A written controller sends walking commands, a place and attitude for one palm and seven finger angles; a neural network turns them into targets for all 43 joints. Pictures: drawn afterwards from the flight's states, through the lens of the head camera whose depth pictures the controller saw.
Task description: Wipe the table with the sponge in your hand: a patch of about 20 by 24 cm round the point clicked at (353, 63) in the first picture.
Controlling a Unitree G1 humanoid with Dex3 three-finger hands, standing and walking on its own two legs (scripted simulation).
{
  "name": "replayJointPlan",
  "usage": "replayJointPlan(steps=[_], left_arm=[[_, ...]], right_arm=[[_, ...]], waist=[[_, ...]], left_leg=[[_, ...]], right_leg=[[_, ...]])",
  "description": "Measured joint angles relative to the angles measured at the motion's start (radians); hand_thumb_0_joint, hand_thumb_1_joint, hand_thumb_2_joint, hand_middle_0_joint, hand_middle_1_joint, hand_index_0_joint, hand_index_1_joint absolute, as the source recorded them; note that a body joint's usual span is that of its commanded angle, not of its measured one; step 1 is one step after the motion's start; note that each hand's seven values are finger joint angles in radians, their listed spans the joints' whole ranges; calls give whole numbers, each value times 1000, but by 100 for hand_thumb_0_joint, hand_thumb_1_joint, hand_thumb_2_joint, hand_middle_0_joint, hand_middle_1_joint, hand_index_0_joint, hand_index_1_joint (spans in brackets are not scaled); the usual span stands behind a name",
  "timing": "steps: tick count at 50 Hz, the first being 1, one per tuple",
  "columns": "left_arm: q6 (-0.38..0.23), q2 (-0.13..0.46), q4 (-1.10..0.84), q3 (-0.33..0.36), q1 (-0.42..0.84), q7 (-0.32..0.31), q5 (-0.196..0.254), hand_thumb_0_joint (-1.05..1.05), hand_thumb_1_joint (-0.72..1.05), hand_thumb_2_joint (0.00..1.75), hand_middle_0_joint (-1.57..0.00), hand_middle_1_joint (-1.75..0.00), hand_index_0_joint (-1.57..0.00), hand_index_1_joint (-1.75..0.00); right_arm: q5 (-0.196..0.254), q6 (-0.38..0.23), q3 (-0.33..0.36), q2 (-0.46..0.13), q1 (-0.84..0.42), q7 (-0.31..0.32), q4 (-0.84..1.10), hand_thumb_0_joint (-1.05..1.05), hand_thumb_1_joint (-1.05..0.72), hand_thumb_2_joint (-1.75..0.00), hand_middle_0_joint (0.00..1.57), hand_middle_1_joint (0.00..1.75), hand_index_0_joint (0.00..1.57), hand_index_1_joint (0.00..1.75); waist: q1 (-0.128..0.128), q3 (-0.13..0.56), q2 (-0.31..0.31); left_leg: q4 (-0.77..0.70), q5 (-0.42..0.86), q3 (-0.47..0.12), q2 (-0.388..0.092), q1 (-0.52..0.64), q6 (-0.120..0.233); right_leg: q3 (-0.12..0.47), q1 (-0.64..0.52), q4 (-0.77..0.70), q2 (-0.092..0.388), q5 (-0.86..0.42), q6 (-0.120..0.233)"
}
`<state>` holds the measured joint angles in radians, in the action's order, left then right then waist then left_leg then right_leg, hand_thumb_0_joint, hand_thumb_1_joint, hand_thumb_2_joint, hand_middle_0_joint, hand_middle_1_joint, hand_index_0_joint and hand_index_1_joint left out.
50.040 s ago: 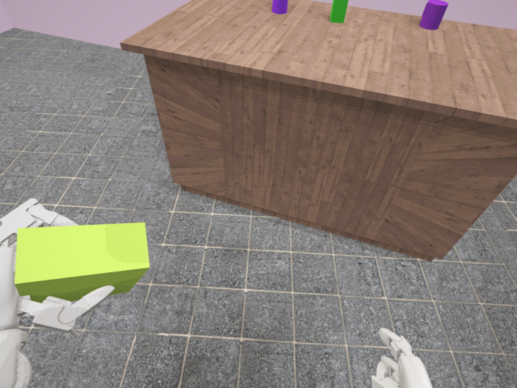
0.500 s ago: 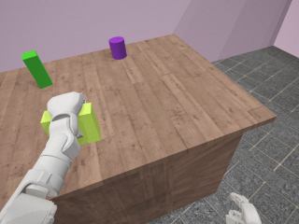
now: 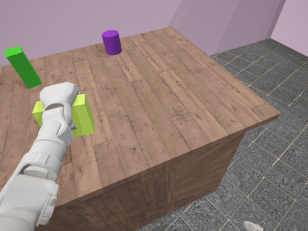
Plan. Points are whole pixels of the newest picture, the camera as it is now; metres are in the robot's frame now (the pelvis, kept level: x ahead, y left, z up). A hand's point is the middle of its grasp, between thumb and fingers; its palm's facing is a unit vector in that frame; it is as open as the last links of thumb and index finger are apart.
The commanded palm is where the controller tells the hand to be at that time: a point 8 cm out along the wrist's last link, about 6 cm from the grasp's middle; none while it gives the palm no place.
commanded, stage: wipe forward along the middle lane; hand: left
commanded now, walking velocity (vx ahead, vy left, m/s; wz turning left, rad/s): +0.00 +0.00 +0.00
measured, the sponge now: (69, 122) +0.40 +0.28 +0.07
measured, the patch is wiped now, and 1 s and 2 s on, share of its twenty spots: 0.95 0.95 0.95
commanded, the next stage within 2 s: slide back across to the first lane in 0.18 s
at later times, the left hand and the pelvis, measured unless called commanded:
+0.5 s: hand (65, 101) +0.45 +0.29 +0.11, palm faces -0.03 -0.03 -1.00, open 9.6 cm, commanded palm +0.41 +0.30 +0.16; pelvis +0.02 +0.02 +0.00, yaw +0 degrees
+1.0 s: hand (34, 112) +0.40 +0.36 +0.11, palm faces -0.07 -0.04 -1.00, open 9.6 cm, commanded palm +0.38 +0.35 +0.17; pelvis +0.03 +0.03 +0.00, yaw +2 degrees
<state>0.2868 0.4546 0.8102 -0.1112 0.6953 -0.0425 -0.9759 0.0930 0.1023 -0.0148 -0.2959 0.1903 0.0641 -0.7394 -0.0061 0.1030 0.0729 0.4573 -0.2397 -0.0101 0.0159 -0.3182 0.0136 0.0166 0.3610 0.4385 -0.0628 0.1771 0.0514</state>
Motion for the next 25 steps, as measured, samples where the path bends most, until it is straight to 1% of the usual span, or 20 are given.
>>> replayJointPlan(steps=[5, 9, 16, 21, 25], left_arm=[[-3, 2, 58, -3, 54, -10, -3, 0, -53, 112, -78, -136, -83, -138], [-4, 10, 106, -4, 102, -17, -16, 0, -53, 112, -78, -136, -83, -138], [-15, 23, 156, 7, 144, -21, -24, 0, -53, 112, -77, -136, -82, -139], [-31, 27, 117, 30, 103, -20, -28, 0, -53, 112, -77, -137, -82, -139], [-28, 20, 51, 38, 46, -24, -20, 0, -53, 112, -77, -137, -82, -140]], right_arm=[[1, -4, -5, 7, -7, -2, -2, 1, -90, -89, 20, 30, 20, 29], [-1, -9, -8, 12, -12, -3, 1, 1, -90, -89, 20, 30, 20, 29], [-7, -7, -8, 15, 0, -6, 4, 1, -90, -89, 20, 30, 20, 29], [-9, 5, 0, 11, 20, -9, 8, 1, -90, -89, 20, 30, 20, 29], [-7, 14, 4, 9, 27, -13, 10, 1, -90, -89, 20, 30, 20, 29]], waist=[[8, -3, -8], [17, -5, -15], [26, 4, -18], [24, 11, -12], [18, 12, -5]], left_leg=[[1, 3, -4, 6, -14, 4], [5, 3, -5, 9, -32, 7], [11, -4, -1, 11, -54, 14], [4, -12, 7, 12, -40, 20], [-8, -18, 12, 14, -12, 26]], right_leg=[[-4, 12, 1, 6, 0, -5], [-5, 28, 2, 10, -1, -8], [-1, 47, -2, 11, 0, -14], [9, 33, -13, 11, 4, -19], [15, 7, -22, 13, 10, -24]])
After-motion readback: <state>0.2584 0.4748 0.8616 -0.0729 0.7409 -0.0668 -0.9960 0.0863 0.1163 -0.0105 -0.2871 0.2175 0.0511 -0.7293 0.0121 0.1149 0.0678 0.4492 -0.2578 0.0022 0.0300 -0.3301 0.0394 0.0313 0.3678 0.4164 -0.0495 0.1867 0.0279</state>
